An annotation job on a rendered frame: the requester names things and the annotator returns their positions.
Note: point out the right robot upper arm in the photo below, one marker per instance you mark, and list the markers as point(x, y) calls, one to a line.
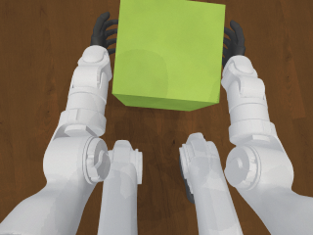
point(264, 177)

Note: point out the robot right hand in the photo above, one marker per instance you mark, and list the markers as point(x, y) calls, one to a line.
point(236, 43)

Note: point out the robot left hand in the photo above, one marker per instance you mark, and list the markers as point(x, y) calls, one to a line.
point(100, 34)

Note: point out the carton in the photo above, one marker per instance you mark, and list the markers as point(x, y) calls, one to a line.
point(168, 54)

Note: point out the robot left thigh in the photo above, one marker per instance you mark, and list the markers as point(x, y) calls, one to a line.
point(118, 214)

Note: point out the left robot forearm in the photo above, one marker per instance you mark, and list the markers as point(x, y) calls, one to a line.
point(87, 97)

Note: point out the left robot upper arm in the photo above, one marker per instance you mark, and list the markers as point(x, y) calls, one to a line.
point(72, 166)

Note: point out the robot thigh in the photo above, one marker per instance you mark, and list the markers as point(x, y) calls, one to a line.
point(216, 214)
point(118, 214)

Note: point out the right robot forearm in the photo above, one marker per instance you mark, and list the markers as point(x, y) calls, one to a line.
point(247, 104)

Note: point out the robot right thigh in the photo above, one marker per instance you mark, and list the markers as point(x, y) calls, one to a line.
point(216, 214)

